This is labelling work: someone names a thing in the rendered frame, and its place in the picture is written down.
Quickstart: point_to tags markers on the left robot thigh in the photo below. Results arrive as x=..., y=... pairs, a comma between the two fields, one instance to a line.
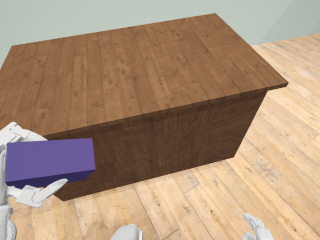
x=128, y=232

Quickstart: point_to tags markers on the left robot forearm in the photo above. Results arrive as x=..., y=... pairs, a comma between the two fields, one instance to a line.
x=8, y=229

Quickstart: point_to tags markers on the right robot hand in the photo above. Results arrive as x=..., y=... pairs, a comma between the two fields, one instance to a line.
x=258, y=227

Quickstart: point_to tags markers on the table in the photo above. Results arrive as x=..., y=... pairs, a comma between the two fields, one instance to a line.
x=156, y=98

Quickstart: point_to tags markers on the left robot hand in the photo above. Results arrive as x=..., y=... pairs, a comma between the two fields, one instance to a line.
x=29, y=195

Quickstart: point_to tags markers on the sponge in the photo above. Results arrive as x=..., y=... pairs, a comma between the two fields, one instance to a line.
x=41, y=163

